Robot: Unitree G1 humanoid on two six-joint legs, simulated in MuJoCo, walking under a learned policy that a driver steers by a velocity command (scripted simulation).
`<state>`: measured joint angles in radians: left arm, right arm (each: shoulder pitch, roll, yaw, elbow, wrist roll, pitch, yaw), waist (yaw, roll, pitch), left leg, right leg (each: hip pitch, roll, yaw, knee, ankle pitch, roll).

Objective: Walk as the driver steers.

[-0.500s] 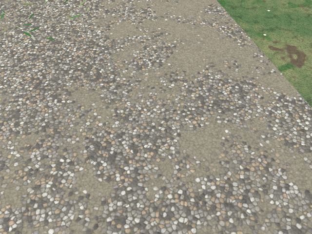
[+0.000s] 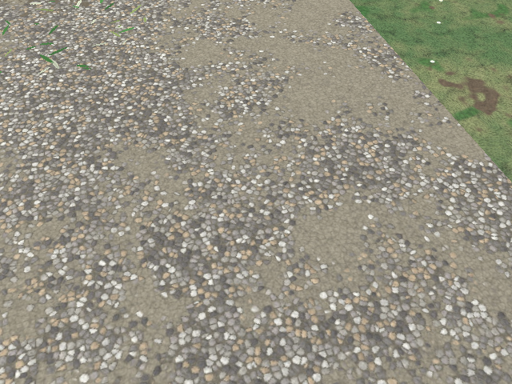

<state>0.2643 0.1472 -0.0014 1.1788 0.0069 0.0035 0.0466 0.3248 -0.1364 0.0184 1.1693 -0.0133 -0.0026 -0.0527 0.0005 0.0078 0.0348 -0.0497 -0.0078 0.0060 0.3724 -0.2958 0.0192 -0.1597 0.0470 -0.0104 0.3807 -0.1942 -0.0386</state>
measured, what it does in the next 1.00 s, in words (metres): walks ahead, turning left: right foot, then left foot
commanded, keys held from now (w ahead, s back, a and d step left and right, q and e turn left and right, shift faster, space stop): shift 0.08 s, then w+shift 0.10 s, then w+q+shift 0.58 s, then w+shift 0.20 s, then w+e+shift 0.04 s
